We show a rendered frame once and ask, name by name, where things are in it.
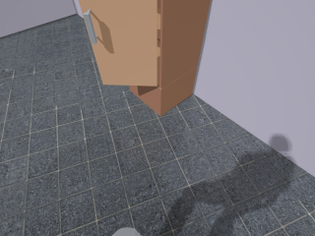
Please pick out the handle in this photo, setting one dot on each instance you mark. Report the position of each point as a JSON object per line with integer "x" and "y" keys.
{"x": 90, "y": 27}

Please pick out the cupboard door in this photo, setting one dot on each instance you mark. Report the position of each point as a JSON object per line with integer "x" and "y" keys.
{"x": 126, "y": 51}

